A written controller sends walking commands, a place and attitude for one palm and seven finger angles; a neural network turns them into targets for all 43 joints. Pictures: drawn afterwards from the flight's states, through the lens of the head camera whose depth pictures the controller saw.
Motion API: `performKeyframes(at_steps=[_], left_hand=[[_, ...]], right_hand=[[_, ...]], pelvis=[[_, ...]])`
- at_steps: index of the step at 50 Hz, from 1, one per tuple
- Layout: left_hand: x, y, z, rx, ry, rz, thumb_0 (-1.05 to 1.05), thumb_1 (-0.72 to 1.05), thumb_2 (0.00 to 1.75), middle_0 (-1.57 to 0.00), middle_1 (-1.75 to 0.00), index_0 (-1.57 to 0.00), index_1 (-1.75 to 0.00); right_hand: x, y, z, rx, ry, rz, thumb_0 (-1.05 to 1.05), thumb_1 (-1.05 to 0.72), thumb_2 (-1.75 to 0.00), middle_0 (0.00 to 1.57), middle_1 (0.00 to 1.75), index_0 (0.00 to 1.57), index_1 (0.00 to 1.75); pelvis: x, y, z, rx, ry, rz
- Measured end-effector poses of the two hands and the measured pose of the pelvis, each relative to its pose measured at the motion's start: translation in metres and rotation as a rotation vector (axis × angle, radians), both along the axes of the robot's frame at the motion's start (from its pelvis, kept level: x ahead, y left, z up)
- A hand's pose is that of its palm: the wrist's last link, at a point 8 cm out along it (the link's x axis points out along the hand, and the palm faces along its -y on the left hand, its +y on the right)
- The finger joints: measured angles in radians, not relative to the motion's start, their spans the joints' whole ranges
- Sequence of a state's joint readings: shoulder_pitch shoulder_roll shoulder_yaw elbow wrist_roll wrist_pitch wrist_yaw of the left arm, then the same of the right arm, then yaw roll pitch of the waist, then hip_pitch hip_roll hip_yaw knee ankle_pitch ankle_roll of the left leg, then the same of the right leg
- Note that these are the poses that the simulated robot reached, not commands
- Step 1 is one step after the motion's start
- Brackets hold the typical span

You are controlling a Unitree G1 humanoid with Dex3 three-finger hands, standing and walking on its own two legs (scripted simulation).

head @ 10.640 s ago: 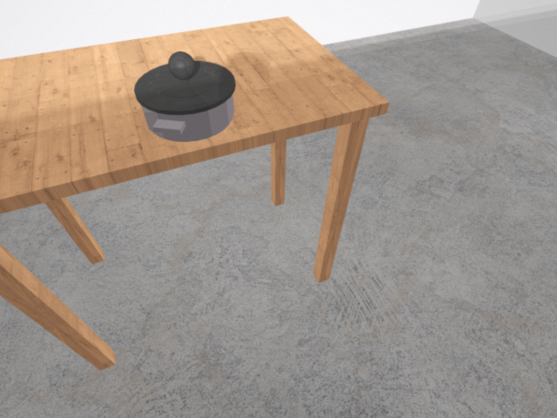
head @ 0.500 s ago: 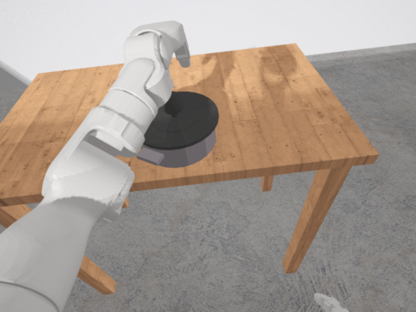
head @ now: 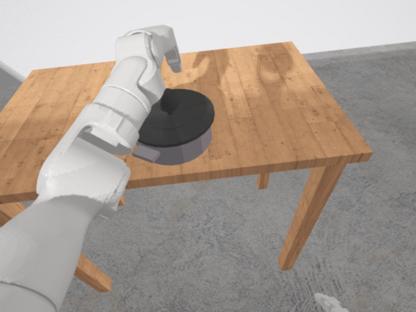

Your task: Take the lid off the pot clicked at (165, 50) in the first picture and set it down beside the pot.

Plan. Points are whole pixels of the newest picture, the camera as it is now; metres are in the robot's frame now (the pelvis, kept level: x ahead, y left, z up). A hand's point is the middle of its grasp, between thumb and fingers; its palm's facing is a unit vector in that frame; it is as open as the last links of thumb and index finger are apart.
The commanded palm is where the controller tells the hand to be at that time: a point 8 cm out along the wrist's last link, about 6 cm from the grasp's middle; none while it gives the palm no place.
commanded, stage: lower the open fingers around the knob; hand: left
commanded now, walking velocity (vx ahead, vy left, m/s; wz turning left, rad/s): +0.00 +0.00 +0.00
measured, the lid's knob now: (167, 100) +0.50 +0.09 +0.16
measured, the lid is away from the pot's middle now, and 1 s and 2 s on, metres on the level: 0.00 0.00 0.01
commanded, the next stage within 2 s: close the fingers and squeeze the knob in 1.08 s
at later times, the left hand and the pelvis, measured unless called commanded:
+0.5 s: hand (158, 94) +0.46 +0.09 +0.21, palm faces -0.29 -0.10 -0.95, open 9.9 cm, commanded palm +0.45 +0.10 +0.26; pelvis +0.00 +0.01 +0.00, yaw +0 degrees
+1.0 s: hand (164, 105) +0.47 +0.09 +0.18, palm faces -0.35 -0.10 -0.93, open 10.0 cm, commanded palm +0.46 +0.10 +0.24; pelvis +0.00 +0.00 +0.00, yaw -1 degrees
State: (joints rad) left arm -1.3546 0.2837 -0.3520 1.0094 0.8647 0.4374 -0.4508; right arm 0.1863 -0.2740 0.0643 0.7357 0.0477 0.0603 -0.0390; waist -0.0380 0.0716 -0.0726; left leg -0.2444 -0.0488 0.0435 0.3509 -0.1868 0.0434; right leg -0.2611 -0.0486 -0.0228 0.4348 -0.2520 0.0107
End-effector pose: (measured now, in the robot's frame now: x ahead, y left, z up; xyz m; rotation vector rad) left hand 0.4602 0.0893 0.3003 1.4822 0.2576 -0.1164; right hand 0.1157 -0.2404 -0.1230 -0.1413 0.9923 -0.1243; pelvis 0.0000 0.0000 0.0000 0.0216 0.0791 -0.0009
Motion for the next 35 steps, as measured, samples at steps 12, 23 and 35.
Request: performKeyframes(at_steps=[12, 23, 35], left_hand=[[0.005, -0.001, -0.019, -0.015, 0.03, -0.032, 0.0, -0.4, 1.74, -0.9, -0.08, -0.9, -0.09], [0.001, 0.005, -0.034, -0.02, 0.05, -0.021, 0.0, -0.4, 1.74, -0.9, -0.08, -0.9, -0.09], [-0.003, 0.005, -0.044, -0.002, 0.058, -0.022, 0.0, -0.4, 1.74, -0.9, -0.08, -0.87, -0.07]], right_hand=[[-0.012, -0.003, -0.004, 0.0, 0.029, -0.023, 0.01, -0.91, -0.89, 0.2, 0.3, 0.2, 0.3], [0.007, 0.007, 0.001, 0.014, -0.014, -0.001, 0.01, -0.91, -0.89, 0.2, 0.3, 0.2, 0.3], [0.008, 0.007, 0.003, 0.006, -0.01, 0.007, 0.0, -0.91, -0.89, 0.2, 0.3, 0.2, 0.3]], pelvis=[[0.006, 0.003, 0.0, -0.001, 0.003, -0.01], [0.005, 0.005, 0.0, -0.002, 0.002, -0.008], [0.002, 0.006, 0.0, -0.003, 0.003, 0.001]])
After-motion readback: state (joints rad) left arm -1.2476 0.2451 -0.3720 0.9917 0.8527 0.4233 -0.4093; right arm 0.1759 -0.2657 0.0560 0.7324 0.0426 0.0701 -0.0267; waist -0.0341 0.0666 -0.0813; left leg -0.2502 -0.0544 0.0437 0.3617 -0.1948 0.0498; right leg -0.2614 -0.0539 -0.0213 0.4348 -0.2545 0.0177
